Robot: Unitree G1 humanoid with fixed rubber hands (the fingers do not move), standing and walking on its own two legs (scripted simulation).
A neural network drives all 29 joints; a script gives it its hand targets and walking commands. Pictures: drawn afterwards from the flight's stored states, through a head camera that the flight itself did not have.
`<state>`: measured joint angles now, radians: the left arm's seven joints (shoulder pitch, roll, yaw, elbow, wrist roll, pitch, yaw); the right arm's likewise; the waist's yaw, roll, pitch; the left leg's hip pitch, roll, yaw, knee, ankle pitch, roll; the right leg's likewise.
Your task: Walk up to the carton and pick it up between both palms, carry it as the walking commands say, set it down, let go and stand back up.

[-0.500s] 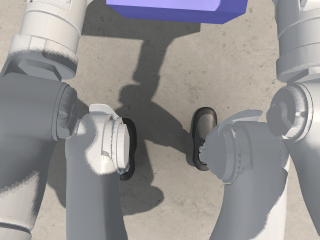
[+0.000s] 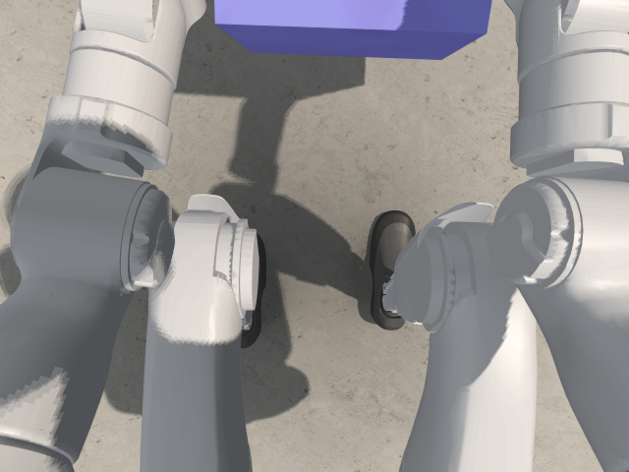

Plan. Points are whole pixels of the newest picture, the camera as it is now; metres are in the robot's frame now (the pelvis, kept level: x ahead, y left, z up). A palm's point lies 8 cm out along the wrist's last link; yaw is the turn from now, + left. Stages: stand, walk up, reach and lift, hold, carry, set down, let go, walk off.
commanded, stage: reach and lift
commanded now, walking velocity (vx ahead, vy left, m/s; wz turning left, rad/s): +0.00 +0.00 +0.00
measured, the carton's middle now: out of the picture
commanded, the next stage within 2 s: none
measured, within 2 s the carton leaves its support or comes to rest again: neither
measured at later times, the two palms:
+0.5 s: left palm out of the picture +0.55 +0.13 -0.05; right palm out of the picture +0.54 -0.18 -0.04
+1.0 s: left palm out of the picture +0.52 +0.13 +0.03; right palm out of the picture +0.51 -0.18 +0.03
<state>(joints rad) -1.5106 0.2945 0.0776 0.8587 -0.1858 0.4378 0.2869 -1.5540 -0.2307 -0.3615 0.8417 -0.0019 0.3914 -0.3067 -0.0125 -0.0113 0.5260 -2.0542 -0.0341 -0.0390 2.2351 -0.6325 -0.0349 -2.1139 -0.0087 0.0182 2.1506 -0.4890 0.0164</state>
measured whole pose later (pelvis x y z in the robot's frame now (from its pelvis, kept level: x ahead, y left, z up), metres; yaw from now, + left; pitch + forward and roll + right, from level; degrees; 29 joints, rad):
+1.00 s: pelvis -0.03 +0.00 +0.08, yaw +1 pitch +17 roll +0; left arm -1.41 0.24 0.11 0.76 -0.17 0.53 0.30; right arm -1.34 -0.17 -0.36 0.62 0.00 0.52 -0.33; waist -0.02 0.03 0.53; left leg -1.70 -0.03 -0.04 1.96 -0.55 -0.03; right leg -1.75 -0.01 0.02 1.88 -0.43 0.02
